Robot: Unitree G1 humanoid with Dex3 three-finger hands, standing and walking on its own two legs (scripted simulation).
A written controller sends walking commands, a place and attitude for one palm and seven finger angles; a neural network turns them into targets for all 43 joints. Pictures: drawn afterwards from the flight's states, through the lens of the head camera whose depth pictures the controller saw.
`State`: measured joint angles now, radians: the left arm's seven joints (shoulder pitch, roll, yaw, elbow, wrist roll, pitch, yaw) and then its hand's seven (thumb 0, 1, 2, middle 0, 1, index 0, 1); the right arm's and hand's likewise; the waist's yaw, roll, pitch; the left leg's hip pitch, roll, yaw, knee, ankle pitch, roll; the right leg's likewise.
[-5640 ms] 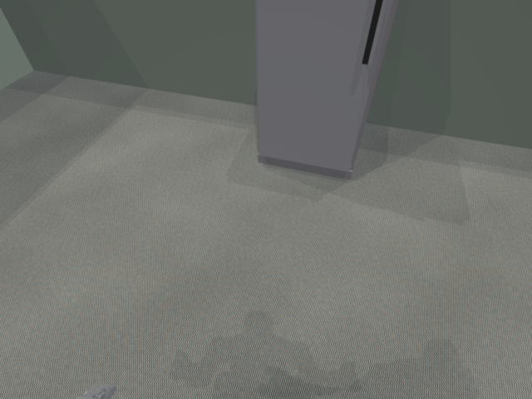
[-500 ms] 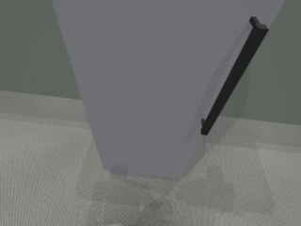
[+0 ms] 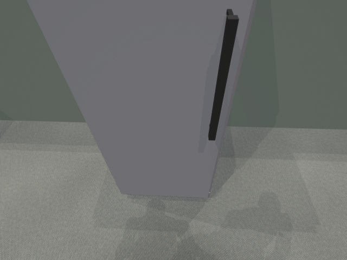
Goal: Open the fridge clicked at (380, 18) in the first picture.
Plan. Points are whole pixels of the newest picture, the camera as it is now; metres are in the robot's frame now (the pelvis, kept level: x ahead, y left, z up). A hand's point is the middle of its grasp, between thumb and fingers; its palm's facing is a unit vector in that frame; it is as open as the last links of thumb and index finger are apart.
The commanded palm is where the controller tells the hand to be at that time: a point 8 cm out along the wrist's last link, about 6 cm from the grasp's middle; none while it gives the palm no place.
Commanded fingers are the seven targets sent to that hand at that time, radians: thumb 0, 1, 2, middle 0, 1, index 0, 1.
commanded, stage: come to a stop and stand still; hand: right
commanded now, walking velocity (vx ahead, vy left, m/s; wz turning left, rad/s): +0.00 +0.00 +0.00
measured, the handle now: (218, 87) +0.53 -0.10 +0.12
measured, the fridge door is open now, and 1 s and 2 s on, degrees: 0 0 0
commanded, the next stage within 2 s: look again from close up in 0.78 s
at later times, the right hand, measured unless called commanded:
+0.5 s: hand out of the picture -0.06 -0.13 -0.18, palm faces +0.01 +0.99 -0.15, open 7.3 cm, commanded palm none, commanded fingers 0.00 -0.90 -0.90 0.20 0.30 0.20 0.30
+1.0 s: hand out of the picture -0.04 -0.16 -0.19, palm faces +0.01 +0.98 -0.18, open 7.3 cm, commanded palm none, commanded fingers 0.00 -0.90 -0.90 0.20 0.30 0.20 0.30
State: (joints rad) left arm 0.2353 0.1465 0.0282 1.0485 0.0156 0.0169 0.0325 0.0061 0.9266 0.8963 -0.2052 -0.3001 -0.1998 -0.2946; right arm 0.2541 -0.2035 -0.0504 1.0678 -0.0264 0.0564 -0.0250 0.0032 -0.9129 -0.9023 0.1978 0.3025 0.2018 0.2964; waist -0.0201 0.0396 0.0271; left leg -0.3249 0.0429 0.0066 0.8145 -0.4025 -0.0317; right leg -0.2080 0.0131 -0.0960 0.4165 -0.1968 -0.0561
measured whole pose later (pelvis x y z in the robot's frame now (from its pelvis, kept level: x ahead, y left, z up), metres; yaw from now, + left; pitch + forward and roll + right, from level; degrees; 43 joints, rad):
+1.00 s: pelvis -0.03 +0.00 -0.01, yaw +0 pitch -1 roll +1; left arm 0.33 0.14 0.01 1.07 0.02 -0.01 0.01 0.01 0.93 0.90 -0.20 -0.30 -0.20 -0.29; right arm 0.35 -0.11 0.01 1.09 -0.02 -0.03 -0.05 0.00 -0.91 -0.90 0.20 0.30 0.20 0.30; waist 0.02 -0.03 -0.01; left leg -0.19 0.00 0.04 0.54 -0.33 0.00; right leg -0.33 -0.01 -0.07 0.58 -0.24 -0.05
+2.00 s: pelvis -0.01 +0.01 -0.01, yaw +2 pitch +0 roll -1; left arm 0.26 0.17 0.01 1.09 0.02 0.00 0.00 0.00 0.91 0.90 -0.20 -0.30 -0.20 -0.29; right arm 0.35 -0.19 0.01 1.09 -0.04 0.00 -0.01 0.00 -0.91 -0.90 0.20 0.30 0.20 0.30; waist 0.00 0.03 -0.01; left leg -0.18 0.03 0.02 0.52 -0.34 0.01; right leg -0.27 0.01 -0.11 0.49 -0.22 -0.05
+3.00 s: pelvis +0.08 +0.08 -0.01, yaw -2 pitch +0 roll +0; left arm 0.24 0.18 0.06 1.01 0.01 0.05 0.00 0.00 0.91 0.90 -0.20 -0.30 -0.20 -0.29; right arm 0.15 -0.17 -0.05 0.95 -0.04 0.01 -0.04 -0.01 -0.92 -0.90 0.20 0.30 0.21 0.30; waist 0.00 0.04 0.06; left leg -0.38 0.12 0.10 0.56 -0.17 -0.03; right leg -0.40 -0.01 -0.08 0.90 -0.46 0.04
